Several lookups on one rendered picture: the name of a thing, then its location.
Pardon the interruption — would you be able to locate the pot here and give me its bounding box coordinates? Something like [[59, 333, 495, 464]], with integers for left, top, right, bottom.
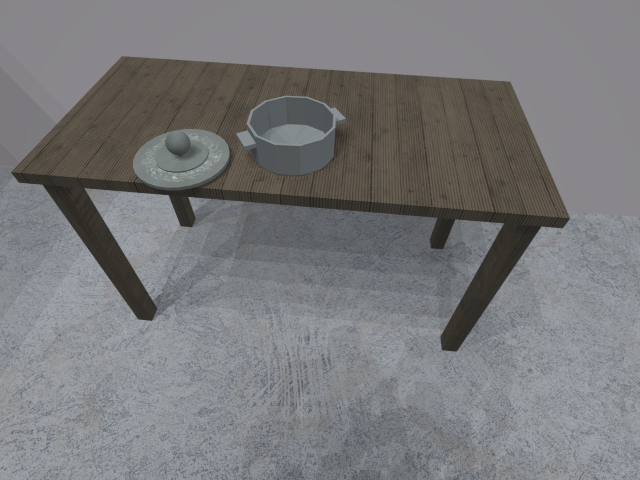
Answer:
[[236, 96, 346, 176]]

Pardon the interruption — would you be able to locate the knob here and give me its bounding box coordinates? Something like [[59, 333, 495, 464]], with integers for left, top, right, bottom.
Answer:
[[165, 131, 190, 155]]

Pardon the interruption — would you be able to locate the table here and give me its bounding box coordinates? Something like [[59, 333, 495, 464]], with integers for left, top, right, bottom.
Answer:
[[11, 56, 570, 352]]

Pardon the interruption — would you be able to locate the lid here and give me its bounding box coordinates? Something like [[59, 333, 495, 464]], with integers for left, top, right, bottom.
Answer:
[[133, 129, 230, 191]]

